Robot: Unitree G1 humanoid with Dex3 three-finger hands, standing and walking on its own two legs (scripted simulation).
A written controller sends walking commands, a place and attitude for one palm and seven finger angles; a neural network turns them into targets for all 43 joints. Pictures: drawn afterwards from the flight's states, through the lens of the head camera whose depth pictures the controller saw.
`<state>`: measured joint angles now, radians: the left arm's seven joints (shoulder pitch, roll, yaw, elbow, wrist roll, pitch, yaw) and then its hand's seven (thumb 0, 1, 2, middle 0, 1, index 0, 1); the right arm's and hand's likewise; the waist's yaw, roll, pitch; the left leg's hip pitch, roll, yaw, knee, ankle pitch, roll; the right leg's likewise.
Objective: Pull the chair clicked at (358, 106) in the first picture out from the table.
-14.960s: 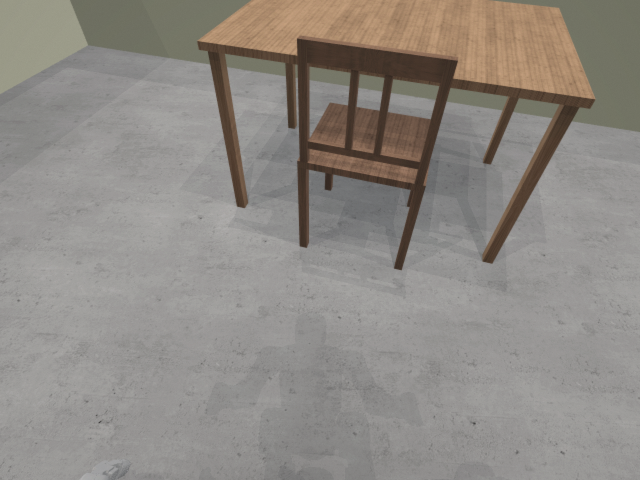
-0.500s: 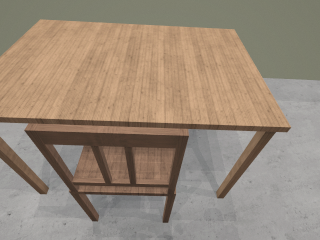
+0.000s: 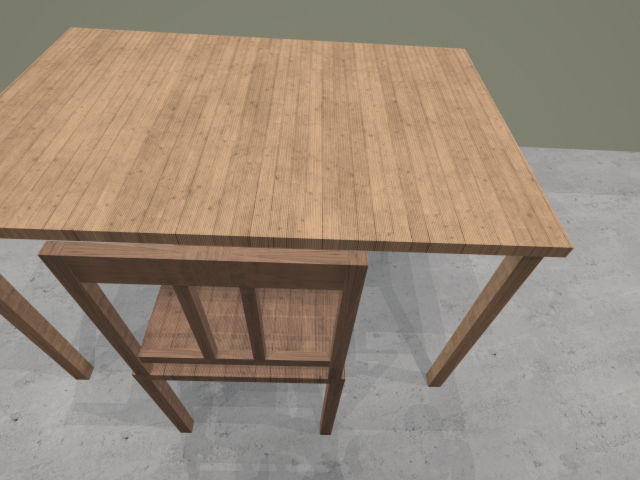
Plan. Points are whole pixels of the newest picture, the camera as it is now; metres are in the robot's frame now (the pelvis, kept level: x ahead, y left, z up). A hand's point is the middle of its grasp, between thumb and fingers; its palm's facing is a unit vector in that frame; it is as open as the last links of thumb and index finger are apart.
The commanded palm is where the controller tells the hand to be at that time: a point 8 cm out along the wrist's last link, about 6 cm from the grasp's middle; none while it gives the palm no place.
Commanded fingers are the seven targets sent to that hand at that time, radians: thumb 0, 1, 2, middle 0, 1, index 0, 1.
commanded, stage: look again from close up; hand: left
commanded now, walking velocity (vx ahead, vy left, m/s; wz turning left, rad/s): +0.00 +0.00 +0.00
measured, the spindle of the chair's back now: (198, 321) +0.37 +0.22 -0.12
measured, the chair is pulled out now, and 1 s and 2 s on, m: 0.00 0.00 0.00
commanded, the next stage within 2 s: shuffle to correct the standing spot in 0.30 s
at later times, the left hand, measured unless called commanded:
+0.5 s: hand out of the picture -0.01 +0.16 -0.18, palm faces +0.00 -0.99 -0.16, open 7.3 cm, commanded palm none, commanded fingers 0.00 0.90 0.90 -0.20 -0.30 -0.20 -0.30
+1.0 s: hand out of the picture -0.02 +0.17 -0.18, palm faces +0.00 -0.98 -0.18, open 7.3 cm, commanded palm none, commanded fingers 0.00 0.90 0.90 -0.20 -0.30 -0.20 -0.30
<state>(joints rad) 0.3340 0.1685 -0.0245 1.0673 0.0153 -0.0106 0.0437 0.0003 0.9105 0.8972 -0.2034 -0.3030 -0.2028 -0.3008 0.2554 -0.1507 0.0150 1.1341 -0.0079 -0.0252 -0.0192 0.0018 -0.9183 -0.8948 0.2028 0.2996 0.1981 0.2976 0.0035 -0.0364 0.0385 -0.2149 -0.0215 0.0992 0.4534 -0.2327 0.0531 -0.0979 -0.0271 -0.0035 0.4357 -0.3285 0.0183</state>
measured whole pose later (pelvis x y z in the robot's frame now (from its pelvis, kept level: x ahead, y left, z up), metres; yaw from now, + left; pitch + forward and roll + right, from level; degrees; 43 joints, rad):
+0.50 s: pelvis +0.00 +0.00 +0.00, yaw +0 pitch +0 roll +0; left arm 0.32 0.15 -0.02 1.06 0.01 -0.01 0.05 0.00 0.91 0.90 -0.20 -0.30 -0.20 -0.30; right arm 0.27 -0.13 0.01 1.15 -0.01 -0.03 -0.02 0.01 -0.92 -0.89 0.20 0.30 0.20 0.30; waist 0.00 -0.04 0.04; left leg -0.23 -0.02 0.11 0.45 -0.22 0.05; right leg -0.12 -0.02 0.00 0.45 -0.33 0.01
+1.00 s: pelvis -0.02 -0.01 +0.00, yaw +0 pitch +1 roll +0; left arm 0.32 0.18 -0.02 1.01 0.02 0.01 0.03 0.00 0.91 0.90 -0.20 -0.30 -0.20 -0.30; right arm 0.28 -0.15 0.00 1.08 -0.02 0.00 -0.01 0.00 -0.92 -0.89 0.20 0.30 0.20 0.30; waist 0.00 -0.03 0.02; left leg -0.31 -0.01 0.08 0.52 -0.23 0.05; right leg -0.19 -0.01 -0.01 0.51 -0.34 0.00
